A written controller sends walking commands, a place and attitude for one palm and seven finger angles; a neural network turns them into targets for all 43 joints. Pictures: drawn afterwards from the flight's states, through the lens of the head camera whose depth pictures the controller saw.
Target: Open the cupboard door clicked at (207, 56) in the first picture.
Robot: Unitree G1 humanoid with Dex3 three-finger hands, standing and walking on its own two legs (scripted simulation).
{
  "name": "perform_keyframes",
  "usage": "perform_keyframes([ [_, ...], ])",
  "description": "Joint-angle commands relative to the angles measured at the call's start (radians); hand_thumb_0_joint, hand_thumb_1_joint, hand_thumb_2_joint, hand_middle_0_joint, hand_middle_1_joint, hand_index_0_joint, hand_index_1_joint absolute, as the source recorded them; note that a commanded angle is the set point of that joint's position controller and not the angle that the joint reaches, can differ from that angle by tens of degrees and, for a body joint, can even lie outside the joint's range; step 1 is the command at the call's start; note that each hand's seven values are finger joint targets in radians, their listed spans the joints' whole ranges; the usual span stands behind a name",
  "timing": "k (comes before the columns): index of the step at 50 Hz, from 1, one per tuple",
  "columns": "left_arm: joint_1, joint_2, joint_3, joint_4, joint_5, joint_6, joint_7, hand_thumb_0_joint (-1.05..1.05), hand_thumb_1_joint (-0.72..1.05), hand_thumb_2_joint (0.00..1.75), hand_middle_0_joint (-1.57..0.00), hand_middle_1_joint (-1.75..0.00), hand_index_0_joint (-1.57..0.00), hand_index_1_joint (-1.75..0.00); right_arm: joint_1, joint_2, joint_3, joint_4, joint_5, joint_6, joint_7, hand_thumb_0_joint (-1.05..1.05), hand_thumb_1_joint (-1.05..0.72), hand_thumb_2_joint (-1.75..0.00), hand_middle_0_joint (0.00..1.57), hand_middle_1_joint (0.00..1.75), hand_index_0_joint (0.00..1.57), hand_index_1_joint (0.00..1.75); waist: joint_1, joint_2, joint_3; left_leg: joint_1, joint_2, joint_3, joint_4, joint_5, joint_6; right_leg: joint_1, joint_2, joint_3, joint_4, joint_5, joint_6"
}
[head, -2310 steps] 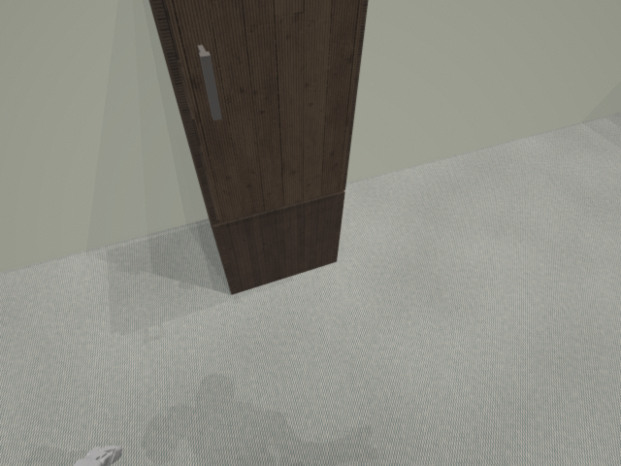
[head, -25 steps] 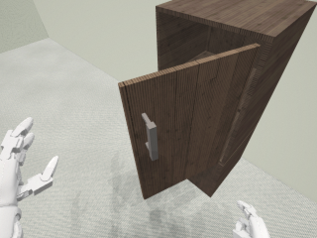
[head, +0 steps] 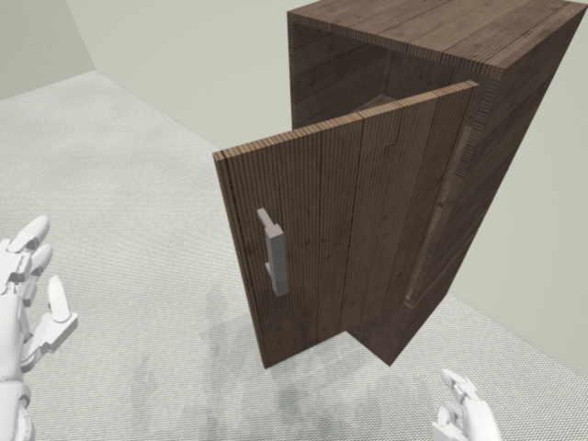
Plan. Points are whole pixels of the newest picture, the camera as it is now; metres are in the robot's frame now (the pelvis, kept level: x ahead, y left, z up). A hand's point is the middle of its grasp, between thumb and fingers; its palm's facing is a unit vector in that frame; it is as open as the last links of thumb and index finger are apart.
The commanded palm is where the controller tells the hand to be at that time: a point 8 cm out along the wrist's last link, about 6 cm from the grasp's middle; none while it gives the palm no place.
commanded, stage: step back with the hand held close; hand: left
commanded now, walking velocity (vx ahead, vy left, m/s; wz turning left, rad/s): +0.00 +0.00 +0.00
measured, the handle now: (272, 253) +0.35 +0.08 +0.08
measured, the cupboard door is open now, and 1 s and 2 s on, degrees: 70 70 70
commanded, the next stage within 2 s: stop stepping back and stand still in 1.18 s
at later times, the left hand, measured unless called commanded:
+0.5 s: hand (41, 347) +0.16 +0.28 +0.15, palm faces +0.33 -0.80 -0.51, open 7.4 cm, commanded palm +0.09 +0.32 +0.17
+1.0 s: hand out of the picture +0.05 +0.31 +0.15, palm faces +0.48 -0.77 -0.42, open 7.4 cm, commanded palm -0.02 +0.35 +0.17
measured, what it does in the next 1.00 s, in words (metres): shifts its weight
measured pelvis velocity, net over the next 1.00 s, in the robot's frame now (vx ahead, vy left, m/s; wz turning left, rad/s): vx -0.15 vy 0.04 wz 0.04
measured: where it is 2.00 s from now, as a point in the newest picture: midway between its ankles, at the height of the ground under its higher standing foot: outside the picture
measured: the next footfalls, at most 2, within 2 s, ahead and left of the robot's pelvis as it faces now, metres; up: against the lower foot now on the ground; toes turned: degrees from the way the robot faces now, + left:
right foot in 1.26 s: -0.28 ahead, -0.04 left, +0.00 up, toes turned -5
left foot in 1.42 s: -0.13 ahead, +0.11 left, +0.00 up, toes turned -2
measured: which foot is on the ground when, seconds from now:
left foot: down 0.00-1.00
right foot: down 0.00-0.98, up 1.00-1.00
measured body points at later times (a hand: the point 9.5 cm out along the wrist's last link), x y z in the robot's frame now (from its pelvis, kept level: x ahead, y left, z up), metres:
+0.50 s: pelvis -0.05 +0.02 -0.01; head -0.02 +0.03 +0.44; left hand +0.13 +0.32 +0.17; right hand +0.12 -0.23 -0.08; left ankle -0.01 +0.12 -0.74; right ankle -0.04 -0.11 -0.74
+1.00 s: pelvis -0.15 +0.04 -0.03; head -0.12 +0.06 +0.42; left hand +0.02 +0.34 +0.18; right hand +0.03 -0.20 -0.11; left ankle -0.01 +0.12 -0.74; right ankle -0.04 -0.10 -0.74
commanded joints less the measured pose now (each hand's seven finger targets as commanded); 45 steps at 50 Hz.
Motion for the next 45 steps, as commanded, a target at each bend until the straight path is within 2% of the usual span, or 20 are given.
perform_keyframes([
  [1,-0.092,0.185,0.110,-0.214,0.005,-0.064,0.020,0.00,0.90,0.90,-0.20,-0.30,-0.20,-0.30,-0.125,-0.103,-0.036,-0.159,-0.005,-0.054,-0.009,0.00,-0.90,-0.90,0.20,0.30,0.20,0.30,-0.002,-0.010,-0.081,0.072,-0.011,-0.006,-0.035,0.266,0.026,-0.061,-0.015,0.012,-0.064,0.275,0.013],
  [3,-0.151,0.222,0.130,-0.292,0.003,-0.076,0.024,0.00,0.90,0.90,-0.20,-0.30,-0.20,-0.30,-0.133,-0.104,-0.036,-0.169,-0.003,-0.061,-0.009,0.00,-0.90,-0.90,0.20,0.30,0.20,0.30,0.001,0.005,-0.108,0.082,-0.015,-0.005,-0.029,0.253,0.030,-0.058,-0.018,0.021,-0.068,0.272,0.014],
  [4,-0.207,0.350,0.258,-0.316,0.002,-0.113,0.026,0.00,0.90,0.90,-0.20,-0.30,-0.20,-0.30,-0.115,-0.127,-0.035,-0.196,0.006,-0.041,-0.009,0.00,-0.90,-0.90,0.20,0.30,0.20,0.30,-0.043,-0.022,-0.028,0.023,0.003,-0.023,0.013,0.207,0.044,-0.169,-0.062,0.105,-0.115,0.344,0.013],
  [5,-0.184,0.353,0.265,-0.265,0.007,-0.128,0.022,0.00,0.90,0.90,-0.20,-0.30,-0.20,-0.30,-0.118,-0.116,-0.034,-0.176,0.001,-0.026,-0.012,0.00,-0.90,-0.90,0.20,0.30,0.20,0.30,-0.040,-0.032,-0.032,0.009,0.000,-0.033,0.026,0.182,0.041,-0.162,-0.088,0.109,-0.112,0.392,0.008],
  [6,-0.054,0.251,0.192,-0.193,0.007,-0.119,0.010,0.00,0.90,0.90,-0.20,-0.30,-0.20,-0.30,-0.117,-0.111,-0.038,-0.176,-0.001,-0.011,-0.013,0.00,-0.90,-0.90,0.20,0.30,0.20,0.30,-0.048,-0.065,-0.052,0.010,0.006,-0.028,0.041,0.214,0.040,-0.156,-0.097,0.102,-0.088,0.442,0.011],
  [8,0.026,0.199,0.141,-0.180,0.009,-0.105,0.000,0.00,0.90,0.90,-0.20,-0.30,-0.20,-0.30,-0.108,-0.122,-0.047,-0.201,0.003,0.011,-0.008,0.00,-0.90,-0.90,0.20,0.30,0.20,0.30,-0.051,-0.055,-0.101,0.018,0.019,-0.015,0.045,0.276,0.037,-0.152,-0.096,0.085,-0.053,0.470,0.022],
  [10,0.049,0.213,0.149,-0.195,0.010,-0.103,0.005,0.00,0.90,0.90,-0.20,-0.30,-0.20,-0.30,-0.109,-0.128,-0.055,-0.207,0.005,0.026,-0.014,0.00,-0.90,-0.90,0.20,0.30,0.20,0.30,-0.050,-0.032,-0.138,0.027,0.034,-0.013,0.040,0.338,0.036,-0.144,-0.094,0.072,-0.029,0.487,0.027],
  [14,0.060,0.256,0.187,-0.272,0.012,-0.099,0.020,0.00,0.90,0.90,-0.20,-0.30,-0.20,-0.30,-0.100,-0.124,-0.061,-0.243,0.013,0.048,-0.019,0.00,-0.90,-0.90,0.20,0.30,0.20,0.30,-0.052,-0.075,-0.195,0.007,0.054,-0.020,0.041,0.423,0.032,-0.122,-0.079,0.058,0.028,0.505,0.032],
  [15,0.062,0.294,0.219,-0.286,0.012,-0.102,0.029,0.00,0.90,0.90,-0.20,-0.30,-0.20,-0.30,-0.111,-0.125,-0.062,-0.238,0.012,0.051,-0.025,0.00,-0.90,-0.90,0.20,0.30,0.20,0.30,-0.046,-0.044,-0.200,-0.004,0.054,-0.031,0.035,0.428,0.032,-0.112,-0.083,0.057,0.040,0.501,0.028],
  [17,0.085,0.273,0.207,-0.306,0.010,-0.101,0.033,0.00,0.90,0.90,-0.20,-0.30,-0.20,-0.30,-0.104,-0.118,-0.062,-0.256,0.014,0.056,-0.024,0.00,-0.90,-0.90,0.20,0.30,0.20,0.30,-0.048,-0.037,-0.194,-0.034,0.062,-0.032,0.033,0.406,0.033,-0.120,-0.077,0.064,0.056,0.461,0.029],
  [20,0.097,0.298,0.237,-0.331,0.011,-0.110,0.045,0.00,0.90,0.90,-0.20,-0.30,-0.20,-0.30,-0.098,-0.122,-0.067,-0.255,0.012,0.055,-0.027,0.00,-0.90,-0.90,0.20,0.30,0.20,0.30,-0.047,-0.013,-0.192,-0.093,0.066,-0.049,0.025,0.338,0.033,-0.111,-0.075,0.070,0.067,0.401,0.025],
  [23,0.109,0.275,0.222,-0.342,0.013,-0.119,0.051,0.00,0.90,0.90,-0.20,-0.30,-0.20,-0.30,-0.084,-0.121,-0.066,-0.261,0.012,0.044,-0.024,0.00,-0.90,-0.90,0.20,0.30,0.20,0.30,-0.054,0.006,-0.170,-0.155,0.077,-0.065,0.012,0.240,0.038,-0.129,-0.065,0.082,0.080,0.310,0.026],
  [30,0.092,0.268,0.246,-0.334,0.037,-0.150,0.067,0.00,0.90,0.90,-0.20,-0.30,-0.20,-0.30,-0.064,-0.139,-0.067,-0.251,0.004,-0.002,-0.024,0.00,-0.90,-0.90,0.20,0.30,0.20,0.30,-0.059,0.056,-0.091,-0.467,0.120,-0.151,-0.111,-0.279,0.076,-0.049,-0.024,0.073,0.167,0.042,0.029],
  [34,0.046,0.242,0.237,-0.359,0.052,-0.169,0.069,0.00,0.90,0.90,-0.20,-0.30,-0.20,-0.30,-0.049,-0.139,-0.065,-0.246,0.001,-0.035,-0.023,0.00,-0.90,-0.90,0.20,0.30,0.20,0.30,-0.063,0.072,-0.085,-0.582,0.139,-0.178,-0.123,-0.407,0.093,-0.004,-0.004,0.069,0.242,-0.003,0.029],
  [38,0.029,0.241,0.241,-0.372,0.056,-0.183,0.069,0.00,0.90,0.90,-0.20,-0.30,-0.20,-0.30,-0.041,-0.132,-0.068,-0.234,-0.005,-0.059,-0.021,0.00,-0.90,-0.90,0.20,0.30,0.20,0.30,-0.066,0.055,-0.073,-0.572,0.106,-0.161,-0.072,-0.447,0.078,-0.078,-0.014,0.114,0.198,-0.114,0.007],
  [39,0.024,0.243,0.239,-0.373,0.055,-0.185,0.070,0.00,0.90,0.90,-0.20,-0.30,-0.20,-0.30,-0.034,-0.128,-0.068,-0.230,-0.005,-0.063,-0.019,0.00,-0.90,-0.90,0.20,0.30,0.20,0.30,-0.068,0.010,-0.063,-0.530,0.078,-0.143,-0.023,-0.424,0.064,-0.147,-0.033,0.148,0.142,-0.162,-0.005],
  [40,0.023,0.273,0.258,-0.382,0.054,-0.189,0.074,0.00,0.90,0.90,-0.20,-0.30,-0.20,-0.30,-0.035,-0.130,-0.071,-0.218,-0.010,-0.065,-0.021,0.00,-0.90,-0.90,0.20,0.30,0.20,0.30,-0.069,-0.016,-0.061,-0.454,0.054,-0.128,0.029,-0.391,0.051,-0.230,-0.057,0.186,0.074,-0.207,-0.019],
  [43,-0.003,0.246,0.210,-0.350,0.047,-0.187,0.083,0.00,0.90,0.90,-0.20,-0.30,-0.20,-0.30,-0.012,-0.109,-0.064,-0.178,-0.013,-0.057,-0.015,0.00,-0.90,-0.90,0.20,0.30,0.20,0.30,-0.087,-0.166,-0.064,-0.210,-0.023,-0.059,0.298,-0.209,0.005,-0.507,-0.188,0.296,-0.077,-0.242,-0.072],
  [44,-0.026,0.249,0.205,-0.351,0.046,-0.187,0.087,0.00,0.90,0.90,-0.20,-0.30,-0.20,-0.30,-0.007,-0.104,-0.063,-0.165,-0.012,-0.053,-0.011,0.00,-0.90,-0.90,0.20,0.30,0.20,0.30,-0.093,-0.199,-0.079,-0.162,-0.035,-0.049,0.346,-0.173,0.001,-0.540,-0.213,0.280,-0.084,-0.205,-0.077],
  [45,-0.033,0.270,0.220,-0.349,0.047,-0.186,0.094,0.00,0.90,0.90,-0.20,-0.30,-0.20,-0.30,-0.013,-0.106,-0.065,-0.154,-0.013,-0.047,-0.014,0.00,-0.90,-0.90,0.20,0.30,0.20,0.30,-0.096,-0.169,-0.084,-0.126,-0.033,-0.049,0.340,-0.153,0.001,-0.566,-0.211,0.261,-0.071,-0.168,-0.076],
])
